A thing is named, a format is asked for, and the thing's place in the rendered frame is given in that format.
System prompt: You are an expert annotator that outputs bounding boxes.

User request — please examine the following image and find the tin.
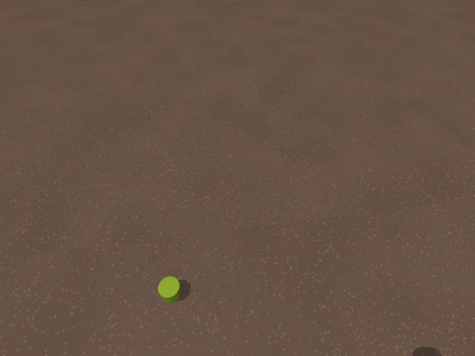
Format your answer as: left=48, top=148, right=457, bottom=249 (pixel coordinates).
left=158, top=277, right=181, bottom=303

